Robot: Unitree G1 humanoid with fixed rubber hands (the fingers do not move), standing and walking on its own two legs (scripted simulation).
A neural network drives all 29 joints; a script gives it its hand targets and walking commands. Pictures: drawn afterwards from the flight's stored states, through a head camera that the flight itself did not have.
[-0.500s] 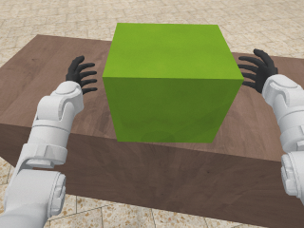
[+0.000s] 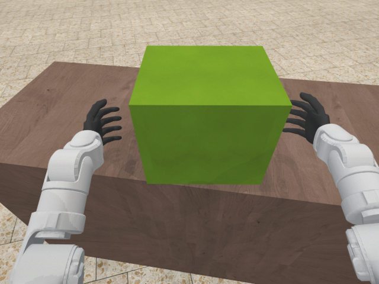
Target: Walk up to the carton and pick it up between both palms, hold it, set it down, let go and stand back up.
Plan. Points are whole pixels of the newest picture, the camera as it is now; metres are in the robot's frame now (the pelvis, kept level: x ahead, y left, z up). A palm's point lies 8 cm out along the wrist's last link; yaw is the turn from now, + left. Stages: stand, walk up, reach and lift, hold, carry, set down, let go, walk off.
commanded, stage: set down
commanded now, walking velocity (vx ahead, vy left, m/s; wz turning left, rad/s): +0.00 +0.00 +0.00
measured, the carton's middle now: (204, 115) +0.49 -0.03 +0.11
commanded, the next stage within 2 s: none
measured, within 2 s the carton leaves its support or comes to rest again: neither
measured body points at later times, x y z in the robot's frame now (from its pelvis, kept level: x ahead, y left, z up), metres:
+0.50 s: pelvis -0.02 -0.01 -0.01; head +0.00 +0.00 +0.44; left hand +0.44 +0.21 +0.25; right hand +0.44 -0.26 +0.27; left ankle +0.01 +0.14 -0.75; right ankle +0.00 -0.11 -0.75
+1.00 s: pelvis +0.01 +0.01 +0.00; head +0.05 +0.02 +0.45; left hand +0.34 +0.22 +0.11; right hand +0.35 -0.27 +0.10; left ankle +0.01 +0.14 -0.75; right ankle +0.01 -0.11 -0.75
